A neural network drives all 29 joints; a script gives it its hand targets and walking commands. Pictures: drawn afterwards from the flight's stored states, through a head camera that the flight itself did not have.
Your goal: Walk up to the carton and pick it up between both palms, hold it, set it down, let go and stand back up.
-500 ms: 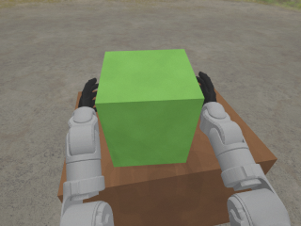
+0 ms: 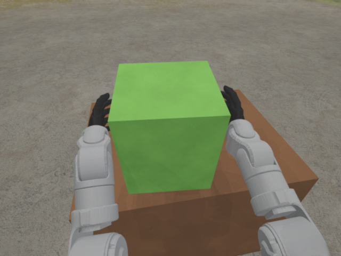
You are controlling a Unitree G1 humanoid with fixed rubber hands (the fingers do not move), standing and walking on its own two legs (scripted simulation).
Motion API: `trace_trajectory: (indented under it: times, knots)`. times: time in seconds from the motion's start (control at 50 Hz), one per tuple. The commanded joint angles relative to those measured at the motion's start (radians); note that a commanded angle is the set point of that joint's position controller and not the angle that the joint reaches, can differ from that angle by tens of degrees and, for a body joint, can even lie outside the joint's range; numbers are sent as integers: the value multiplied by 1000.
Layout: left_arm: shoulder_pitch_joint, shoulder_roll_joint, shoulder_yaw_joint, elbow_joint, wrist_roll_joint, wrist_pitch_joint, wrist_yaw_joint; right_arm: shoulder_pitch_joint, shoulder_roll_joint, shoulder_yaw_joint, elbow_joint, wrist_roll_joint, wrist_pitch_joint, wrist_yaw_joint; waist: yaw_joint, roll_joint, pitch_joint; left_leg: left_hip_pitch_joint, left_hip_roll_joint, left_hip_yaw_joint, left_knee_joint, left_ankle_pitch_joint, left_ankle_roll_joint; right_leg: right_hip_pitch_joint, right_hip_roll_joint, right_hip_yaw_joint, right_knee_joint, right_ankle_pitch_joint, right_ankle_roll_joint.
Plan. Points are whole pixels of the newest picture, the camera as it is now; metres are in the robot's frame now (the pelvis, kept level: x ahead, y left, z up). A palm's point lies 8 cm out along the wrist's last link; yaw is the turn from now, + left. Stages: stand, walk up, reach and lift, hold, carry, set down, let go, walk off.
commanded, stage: hold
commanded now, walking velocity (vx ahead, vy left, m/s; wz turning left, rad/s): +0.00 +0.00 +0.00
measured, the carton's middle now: (166, 129) +0.39 +0.01 +0.15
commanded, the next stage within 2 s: none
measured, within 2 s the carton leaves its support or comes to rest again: neither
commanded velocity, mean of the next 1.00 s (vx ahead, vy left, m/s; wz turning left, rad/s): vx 0.00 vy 0.00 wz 0.00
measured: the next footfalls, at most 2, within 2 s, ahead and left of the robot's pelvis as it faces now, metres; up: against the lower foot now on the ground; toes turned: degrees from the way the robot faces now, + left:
none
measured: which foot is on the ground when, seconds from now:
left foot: down 0.00-1.00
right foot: down 0.00-1.00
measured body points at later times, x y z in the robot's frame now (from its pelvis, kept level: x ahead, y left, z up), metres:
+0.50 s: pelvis +0.00 +0.00 +0.00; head -0.05 +0.02 +0.45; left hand +0.37 +0.16 +0.20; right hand +0.38 -0.14 +0.20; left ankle +0.04 +0.12 -0.75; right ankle +0.00 -0.11 -0.75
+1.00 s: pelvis +0.00 +0.00 +0.00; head -0.05 +0.03 +0.45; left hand +0.37 +0.16 +0.20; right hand +0.38 -0.14 +0.21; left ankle +0.04 +0.12 -0.75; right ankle +0.00 -0.11 -0.75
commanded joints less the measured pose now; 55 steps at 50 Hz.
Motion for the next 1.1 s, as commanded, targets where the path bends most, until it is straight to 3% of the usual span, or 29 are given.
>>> trace_trajectory:
  times: [0.0,0.06,0.2,0.4,0.6,0.62,0.64,0.74,0.92,1.08]
  knots:
    - [-708,-498,-531,-161,-192,-89,-126,-702,576,356,-342,80,-80,97,-9,66,-451,166,-47,24,15,239,-18,4,50,-30,-17,203,57]
    - [-703,-498,-540,-161,-199,-95,-120,-704,578,370,-360,79,-79,94,-5,58,-461,167,-47,22,17,235,-16,2,51,-29,-17,205,60]
    - [-695,-481,-492,-80,-171,-79,-131,-677,568,316,-252,39,-62,105,3,52,-366,114,-39,33,-27,103,1,-25,39,-26,-35,78,55]
    - [-686,-486,-495,-118,-168,-81,-142,-682,568,340,-285,72,-73,93,-10,78,-420,156,-50,28,11,232,-19,27,42,-26,-13,221,62]
    - [-680,-487,-504,-126,-173,-81,-132,-684,572,348,-303,70,-72,100,4,58,-407,154,-45,29,4,207,-14,-2,48,-30,-20,171,58]
    - [-792,-518,-555,-134,-233,-99,-136,-774,598,339,-356,63,-81,104,-34,23,-456,157,-48,23,1,190,-15,-24,50,-43,-34,158,60]
    - [-790,-520,-549,-114,-230,-111,-129,-759,605,333,-335,61,-78,107,-26,49,-452,161,-48,21,1,185,-11,-38,45,-33,-37,159,52]
    - [-735,-507,-489,-59,-176,-92,-126,-694,570,303,-222,45,-62,113,-14,61,-389,147,-40,26,-29,121,-11,-42,43,-32,-46,92,47]
    - [-706,-493,-482,-102,-160,-84,-145,-695,563,335,-263,86,-75,102,-17,69,-418,184,-54,26,9,259,-24,20,47,-37,-33,224,59]
    - [-718,-504,-520,-130,-181,-93,-134,-691,569,342,-298,81,-75,102,-23,72,-412,185,-49,23,7,240,-28,-10,49,-39,-35,198,55]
